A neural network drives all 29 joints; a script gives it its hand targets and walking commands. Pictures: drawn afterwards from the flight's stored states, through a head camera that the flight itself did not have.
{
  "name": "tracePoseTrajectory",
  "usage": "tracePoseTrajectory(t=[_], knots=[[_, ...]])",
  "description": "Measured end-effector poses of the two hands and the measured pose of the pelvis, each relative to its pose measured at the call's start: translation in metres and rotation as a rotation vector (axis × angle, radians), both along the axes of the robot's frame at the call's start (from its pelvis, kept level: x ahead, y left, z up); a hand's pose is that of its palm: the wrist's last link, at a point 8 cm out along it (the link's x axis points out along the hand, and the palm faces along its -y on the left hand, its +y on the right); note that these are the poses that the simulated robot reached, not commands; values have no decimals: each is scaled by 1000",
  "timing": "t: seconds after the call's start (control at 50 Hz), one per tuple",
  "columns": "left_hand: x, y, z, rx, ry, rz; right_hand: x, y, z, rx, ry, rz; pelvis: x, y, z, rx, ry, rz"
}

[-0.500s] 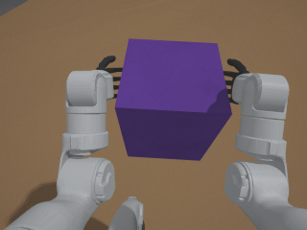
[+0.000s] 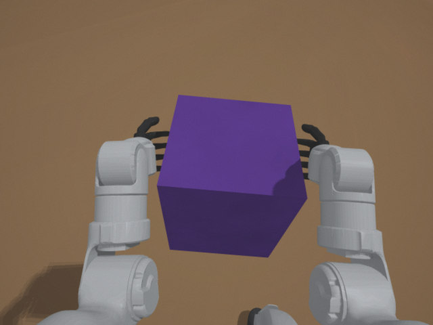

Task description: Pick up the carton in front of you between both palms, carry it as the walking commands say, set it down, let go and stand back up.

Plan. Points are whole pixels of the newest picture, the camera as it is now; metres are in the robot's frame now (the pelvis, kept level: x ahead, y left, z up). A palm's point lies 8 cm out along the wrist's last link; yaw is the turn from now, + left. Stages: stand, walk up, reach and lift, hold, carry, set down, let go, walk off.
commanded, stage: carry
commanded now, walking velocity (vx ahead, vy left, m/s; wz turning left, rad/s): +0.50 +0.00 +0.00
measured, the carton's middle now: (226, 181) +0.37 +0.01 +0.02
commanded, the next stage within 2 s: hold in 1.84 s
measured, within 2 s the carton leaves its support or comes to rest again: neither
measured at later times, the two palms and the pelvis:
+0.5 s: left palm (159, 88) +0.57 +0.16 +0.09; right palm (290, 92) +0.57 -0.13 +0.09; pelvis +0.30 +0.01 -0.02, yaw +1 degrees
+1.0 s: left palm (172, 81) +0.63 +0.14 +0.06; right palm (291, 92) +0.62 -0.15 +0.06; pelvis +0.36 +0.01 -0.02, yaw -1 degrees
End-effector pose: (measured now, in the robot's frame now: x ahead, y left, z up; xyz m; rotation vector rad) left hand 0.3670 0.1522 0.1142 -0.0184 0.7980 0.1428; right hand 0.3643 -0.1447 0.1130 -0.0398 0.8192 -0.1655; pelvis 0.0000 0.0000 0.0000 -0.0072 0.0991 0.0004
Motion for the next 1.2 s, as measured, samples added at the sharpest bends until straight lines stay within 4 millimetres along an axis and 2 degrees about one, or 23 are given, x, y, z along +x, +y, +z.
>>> tracePoseTrajectory(t=[0.12,0.22,0.28,0.36,0.42,0.48,0.54,0.68,0.82,0.98,1.2], knots=[[66,-21,-10,11,-65,30,70,-19,-17,45,-61,12,89,-21,-17,3,-6,21],[91,-32,-31,14,-14,65,101,-29,-40,67,4,6,145,-27,-5,14,-2,43],[105,-28,-32,10,-16,91,119,-26,-43,90,7,3,177,-27,2,30,-2,39],[138,-17,-22,17,-81,75,146,-14,-37,98,-58,-14,219,-19,3,27,-14,33],[166,-6,-17,10,-133,58,173,-4,-28,68,-111,-6,254,-8,-3,11,-32,32],[197,5,-20,-8,-175,47,201,8,-24,39,-151,-10,290,4,-17,1,-50,19],[217,11,-27,-30,-143,56,223,14,-24,10,-116,-5,311,9,-17,23,-46,2],[251,8,-28,-7,-96,27,249,11,-31,16,-66,-26,347,13,-13,20,-41,-9],[273,-2,-28,12,-115,-6,262,2,-37,28,-85,-55,364,12,-17,15,-28,-17],[269,-9,-48,34,-78,-31,255,-5,-55,10,-46,-55,362,7,-20,11,-37,-22],[249,-10,-64,60,-96,-36,242,-6,-68,-26,-65,-16,344,2,-19,7,-59,-22]])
